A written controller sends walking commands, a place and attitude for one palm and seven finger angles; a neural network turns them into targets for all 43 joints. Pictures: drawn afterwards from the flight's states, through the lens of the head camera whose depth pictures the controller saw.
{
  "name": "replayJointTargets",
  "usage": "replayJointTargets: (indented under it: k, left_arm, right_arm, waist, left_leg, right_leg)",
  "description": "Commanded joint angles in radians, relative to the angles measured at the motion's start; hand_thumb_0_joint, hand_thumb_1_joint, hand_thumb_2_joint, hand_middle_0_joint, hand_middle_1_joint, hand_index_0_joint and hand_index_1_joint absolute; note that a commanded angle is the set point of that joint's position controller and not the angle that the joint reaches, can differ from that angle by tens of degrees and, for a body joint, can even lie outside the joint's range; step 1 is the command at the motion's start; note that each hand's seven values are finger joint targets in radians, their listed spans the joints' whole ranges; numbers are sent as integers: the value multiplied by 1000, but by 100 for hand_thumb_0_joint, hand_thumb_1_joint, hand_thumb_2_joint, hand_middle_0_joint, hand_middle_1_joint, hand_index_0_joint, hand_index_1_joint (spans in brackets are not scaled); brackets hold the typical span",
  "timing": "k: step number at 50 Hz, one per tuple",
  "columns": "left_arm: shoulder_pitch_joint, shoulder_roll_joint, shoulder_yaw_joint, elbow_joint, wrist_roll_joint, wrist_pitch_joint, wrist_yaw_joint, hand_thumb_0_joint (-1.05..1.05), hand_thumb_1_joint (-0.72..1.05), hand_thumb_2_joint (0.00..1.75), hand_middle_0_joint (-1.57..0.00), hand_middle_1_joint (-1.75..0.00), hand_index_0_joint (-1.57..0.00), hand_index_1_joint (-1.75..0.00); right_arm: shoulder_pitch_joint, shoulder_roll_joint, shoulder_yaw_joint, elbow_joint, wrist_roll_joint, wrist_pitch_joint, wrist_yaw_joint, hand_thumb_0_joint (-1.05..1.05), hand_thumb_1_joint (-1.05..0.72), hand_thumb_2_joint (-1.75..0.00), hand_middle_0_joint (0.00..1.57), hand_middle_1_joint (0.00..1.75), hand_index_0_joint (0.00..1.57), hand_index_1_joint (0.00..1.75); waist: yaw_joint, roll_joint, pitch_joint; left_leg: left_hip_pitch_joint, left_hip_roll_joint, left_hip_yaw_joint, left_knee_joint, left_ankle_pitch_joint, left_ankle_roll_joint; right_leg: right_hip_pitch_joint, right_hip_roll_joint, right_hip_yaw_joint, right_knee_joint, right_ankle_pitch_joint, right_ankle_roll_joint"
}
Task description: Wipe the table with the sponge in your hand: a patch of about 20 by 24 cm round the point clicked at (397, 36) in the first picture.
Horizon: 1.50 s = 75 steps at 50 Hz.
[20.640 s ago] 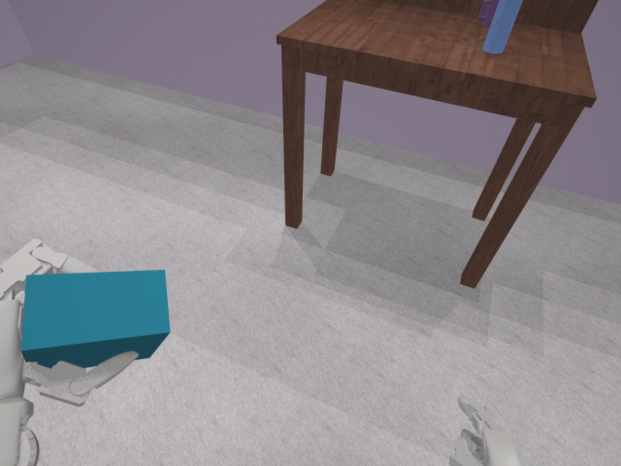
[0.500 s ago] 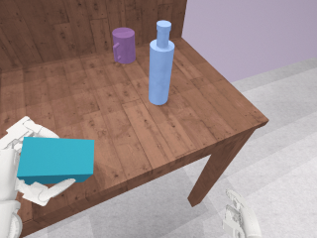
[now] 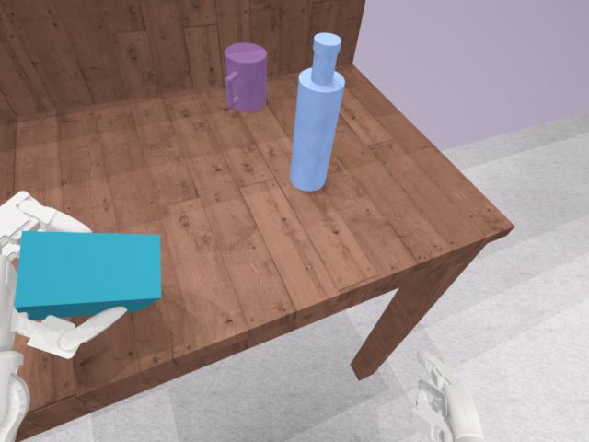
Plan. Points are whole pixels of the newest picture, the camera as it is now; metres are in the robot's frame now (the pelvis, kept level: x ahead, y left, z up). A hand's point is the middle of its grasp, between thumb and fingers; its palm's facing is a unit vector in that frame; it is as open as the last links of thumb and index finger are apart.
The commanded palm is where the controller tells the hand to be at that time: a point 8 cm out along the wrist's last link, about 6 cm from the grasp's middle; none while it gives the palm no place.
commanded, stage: look again from close up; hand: left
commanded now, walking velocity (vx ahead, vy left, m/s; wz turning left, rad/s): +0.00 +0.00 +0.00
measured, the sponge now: (109, 277) +0.24 +0.22 +0.14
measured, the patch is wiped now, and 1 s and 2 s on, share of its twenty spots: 0.00 0.00 0.00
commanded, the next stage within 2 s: come to a stop and stand still in 0.24 s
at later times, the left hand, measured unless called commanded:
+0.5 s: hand (93, 287) +0.22 +0.23 +0.16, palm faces +0.39 -0.85 -0.36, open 10.4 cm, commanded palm +0.16 +0.26 +0.18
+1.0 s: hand (103, 284) +0.22 +0.22 +0.15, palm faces +0.31 -0.88 -0.37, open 10.4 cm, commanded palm +0.17 +0.26 +0.18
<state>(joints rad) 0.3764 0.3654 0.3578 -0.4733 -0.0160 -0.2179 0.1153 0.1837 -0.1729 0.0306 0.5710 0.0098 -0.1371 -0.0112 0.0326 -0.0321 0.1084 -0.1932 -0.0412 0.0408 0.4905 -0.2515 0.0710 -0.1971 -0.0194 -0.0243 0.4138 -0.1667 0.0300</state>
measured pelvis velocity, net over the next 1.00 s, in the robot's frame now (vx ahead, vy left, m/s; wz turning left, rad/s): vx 0.00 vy -0.01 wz -0.03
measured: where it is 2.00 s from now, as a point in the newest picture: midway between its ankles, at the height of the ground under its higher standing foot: outside the picture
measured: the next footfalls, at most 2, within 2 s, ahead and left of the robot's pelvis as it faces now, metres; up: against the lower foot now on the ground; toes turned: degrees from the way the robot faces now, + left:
none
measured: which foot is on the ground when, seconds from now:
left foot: down 0.00-1.00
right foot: down 0.00-1.00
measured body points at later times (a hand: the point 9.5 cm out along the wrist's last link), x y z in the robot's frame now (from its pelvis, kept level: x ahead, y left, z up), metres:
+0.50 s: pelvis +0.00 -0.02 +0.00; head +0.03 +0.00 +0.45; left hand +0.19 +0.27 +0.18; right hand +0.20 -0.24 -0.07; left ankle +0.01 +0.06 -0.74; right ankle +0.04 -0.14 -0.74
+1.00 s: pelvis +0.00 -0.01 +0.00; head +0.02 +0.00 +0.45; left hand +0.20 +0.26 +0.17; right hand +0.17 -0.23 -0.08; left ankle +0.01 +0.06 -0.74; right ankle +0.04 -0.14 -0.74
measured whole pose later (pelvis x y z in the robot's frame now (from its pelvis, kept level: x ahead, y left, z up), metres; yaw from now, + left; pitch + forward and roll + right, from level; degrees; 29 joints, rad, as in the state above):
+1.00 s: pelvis +0.00 -0.01 +0.00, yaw -2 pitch -2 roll +0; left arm 0.43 0.36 0.33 -0.43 -0.05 -0.24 0.07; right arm 0.23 -0.18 0.03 0.58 0.01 -0.14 -0.02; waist 0.03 -0.02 0.06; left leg -0.21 -0.03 0.07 0.49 -0.26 0.06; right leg -0.24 -0.01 0.00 0.46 -0.19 0.01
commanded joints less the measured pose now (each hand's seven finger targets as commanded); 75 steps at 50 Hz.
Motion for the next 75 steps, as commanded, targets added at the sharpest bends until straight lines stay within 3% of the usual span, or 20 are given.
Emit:
replayJointTargets:
  k: [1, 7, 14, 23, 24, 30, 31, 32, 33, 35, 38, 42, 43, 44, 48, 51, 54, 60, 68, 75]
  left_arm:
    - [-11, 147, 103, -227, -17, -62, 14, 0, 10, 130, -120, -160, -120, -160]
    - [-17, 142, 92, -215, -21, -47, 13, 0, 10, 130, -120, -160, -120, -160]
    - [-57, 134, 76, -248, -20, -46, 23, 0, 10, 130, -120, -160, -120, -160]
    - [2, 167, 119, -204, -26, -24, 29, 0, 10, 130, -120, -160, -120, -160]
    - [6, 128, 82, -198, -28, -22, 24, 0, 10, 130, -120, -160, -120, -160]
    - [-23, 157, 95, -267, -29, -23, 27, 0, 10, 130, -120, -160, -120, -160]
    - [-1076, 986, 686, -519, 142, -147, 23, 0, 10, 130, -120, -160, -120, -160]
    - [-467, 326, 265, 103, 28, -108, -25, 0, 10, 130, -120, -160, -120, -160]
    - [-235, 237, 193, 3, -44, -78, -8, 0, 10, 130, -120, -160, -120, -160]
    - [-229, 169, 103, -20, -34, -85, -23, 0, 10, 130, -120, -160, -120, -160]
    - [-29, 73, 19, -82, -46, -80, -34, 0, 10, 130, -120, -160, -120, -160]
    - [-2, 163, 97, -125, -27, -70, -21, 0, 10, 130, -120, -160, -120, -160]
    - [-15, 227, 165, -140, -30, -69, -9, 0, 10, 130, -120, -160, -120, -160]
    - [-33, 198, 154, -130, -30, -75, -11, 0, 10, 130, -120, -160, -120, -160]
    - [-135, 264, 207, -199, -27, -92, 1, 0, 10, 130, -120, -160, -120, -160]
    - [-125, 187, 143, -179, -28, -93, -3, 0, 10, 130, -120, -160, -120, -160]
    - [-66, 133, 96, -159, -27, -85, -6, 0, 10, 130, -120, -160, -120, -160]
    - [-28, 133, 83, -197, -24, -61, -3, 0, 10, 130, -120, -160, -120, -160]
    - [-43, 191, 142, -258, -32, -55, 12, 0, 10, 130, -120, -160, -120, -160]
    - [-24, 135, 86, -227, -31, -39, 7, 0, 10, 130, -120, -160, -120, -160]
  right_arm:
    - [-77, -150, -69, -152, 4, -45, -13, 0, -90, -90, 20, 30, 20, 30]
    - [-81, -156, -73, -153, 8, -35, -20, 0, -90, -90, 20, 30, 20, 30]
    - [-98, -150, -68, -148, 6, -43, -31, 0, -90, -90, 20, 30, 20, 30]
    - [-104, -158, -72, -141, 6, -40, -30, 0, -90, -90, 20, 30, 20, 30]
    - [-96, -150, -68, -144, 3, -35, -32, 0, -90, -90, 20, 30, 20, 30]
    - [-99, -153, -71, -153, 8, -36, -36, 0, -90, -90, 20, 30, 20, 30]
    - [59, -169, -60, -129, -56, -84, -26, 0, -90, -90, 20, 30, 20, 30]
    - [-41, -51, -23, -68, -20, -87, -22, 0, -90, -90, 20, 30, 20, 30]
    - [-78, -133, -74, -130, 15, -78, -14, 0, -90, -90, 20, 30, 20, 30]
    - [-17, -156, -81, -139, 10, -82, -7, 0, -90, -90, 20, 30, 20, 30]
    - [-87, -143, -67, -157, 22, -84, 27, 0, -90, -90, 20, 30, 20, 30]
    - [-84, -157, -69, -171, 17, -72, 10, 0, -90, -90, 20, 30, 20, 30]
    - [-102, -161, -65, -170, 18, -67, 5, 0, -90, -90, 20, 30, 20, 30]
    - [-92, -152, -65, -175, 13, -63, -7, 0, -90, -90, 20, 30, 20, 30]
    - [-109, -152, -58, -167, 4, -66, -30, 0, -90, -90, 20, 30, 20, 30]
    - [-76, -144, -60, -151, 3, -76, -30, 0, -90, -90, 20, 30, 20, 30]
    - [-68, -145, -64, -139, 5, -80, -22, 0, -90, -90, 20, 30, 20, 30]
    - [-81, -153, -72, -144, 9, -68, -18, 0, -90, -90, 20, 30, 20, 30]
    - [-111, -149, -67, -159, 9, -52, -26, 0, -90, -90, 20, 30, 20, 30]
    - [-87, -148, -70, -161, 10, -40, -25, 0, -90, -90, 20, 30, 20, 30]
  waist:
    - [-8, 114, -218]
    - [-10, 70, -194]
    - [-8, 108, -192]
    - [-6, 49, -190]
    - [-10, 40, -189]
    - [-8, 90, -201]
    - [12, 21, -124]
    - [-2, 12, -300]
    - [14, 176, -273]
    - [3, 239, -289]
    - [15, 179, -235]
    - [14, -43, -159]
    - [13, -58, -168]
    - [4, -74, -161]
    - [-1, 92, -162]
    - [-3, 151, -188]
    - [-7, 91, -218]
    - [-7, 55, -221]
    - [-5, 123, -213]
    - [-9, 90, -206]
  left_leg:
    - [-44, 107, -98, -114, 241, -98]
    - [-57, 103, -97, -118, 156, -80]
    - [-53, 96, -97, -121, 63, -51]
    - [-39, 84, -88, -92, 63, -44]
    - [-44, 86, -92, -90, 66, -42]
    - [-43, 99, -104, -119, 113, -46]
    - [-167, 136, -83, 14, 239, -25]
    - [7, 70, -94, -40, 244, -37]
    - [81, 82, -62, -79, 249, -76]
    - [20, 108, -71, -79, 196, -64]
    - [-61, 135, -75, -143, 67, -42]
    - [-147, 130, -85, -166, -89, -44]
    - [-126, 122, -71, -166, -107, -45]
    - [-132, 121, -89, -166, -110, -43]
    - [-94, 110, -83, -165, -77, -38]
    - [-75, 104, -74, -136, 13, -41]
    - [-24, 93, -60, -87, 115, -50]
    - [1, 101, -61, -81, 242, -61]
    - [-4, 93, -63, -97, 188, -57]
    - [-23, 104, -76, -112, 153, -59]
  right_leg:
    - [170, -19, 14, 2, 183, -48]
    - [147, -28, 31, -13, 150, -48]
    - [133, -33, 49, -28, 99, -50]
    - [100, -47, 89, -66, 86, -55]
    - [105, -55, 85, -65, 82, -57]
    - [132, -38, 56, -22, 125, -51]
    - [-2, -49, 97, -43, 167, -40]
    - [-1, -100, 116, -18, 156, -104]
    - [45, -45, 88, 19, 130, -94]
    - [61, -55, 107, 34, 102, -88]
    - [91, -28, 60, 58, 37, -59]
    - [79, -23, 53, -5, -62, -41]
    - [64, -14, 52, -12, -92, -37]
    - [61, -24, 44, -18, -100, -40]
    - [50, -25, 69, -7, -58, -49]
    - [91, -30, 62, 2, 45, -56]
    - [90, -35, 60, -15, 119, -57]
    - [97, -27, 43, -3, 196, -47]
    - [106, -28, 55, -11, 182, -51]
    - [124, -26, 36, -18, 160, -46]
